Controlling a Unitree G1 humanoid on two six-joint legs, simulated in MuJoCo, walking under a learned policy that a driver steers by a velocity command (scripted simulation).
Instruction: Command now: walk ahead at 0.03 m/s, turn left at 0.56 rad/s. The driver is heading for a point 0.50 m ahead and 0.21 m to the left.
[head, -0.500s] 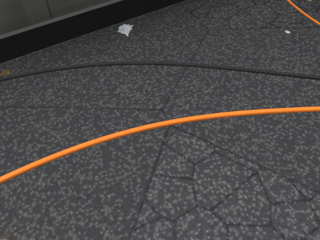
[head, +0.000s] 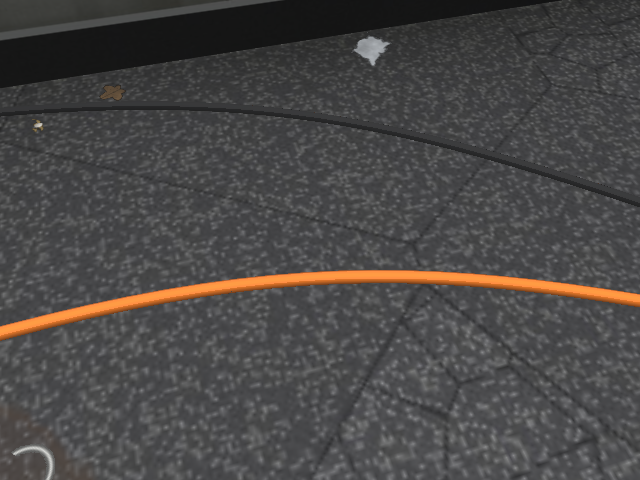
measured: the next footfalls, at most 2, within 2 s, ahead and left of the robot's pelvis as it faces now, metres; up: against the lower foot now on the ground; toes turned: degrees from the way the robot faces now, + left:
right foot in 0.12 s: +0.09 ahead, -0.16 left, +0.00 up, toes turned +10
left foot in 0.54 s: +0.01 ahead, +0.10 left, +0.00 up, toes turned +22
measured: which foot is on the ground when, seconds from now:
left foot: down 0.00-0.12, up 0.14-0.52, down 0.54-1.00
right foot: up 0.00-0.10, down 0.12-0.54, up 0.56-0.98, down 1.00-1.00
